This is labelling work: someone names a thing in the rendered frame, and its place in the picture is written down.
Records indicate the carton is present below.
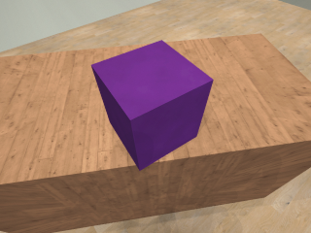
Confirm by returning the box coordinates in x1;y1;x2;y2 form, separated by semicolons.
91;40;214;171

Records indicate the pedestal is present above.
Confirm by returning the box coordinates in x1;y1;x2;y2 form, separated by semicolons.
0;33;311;233

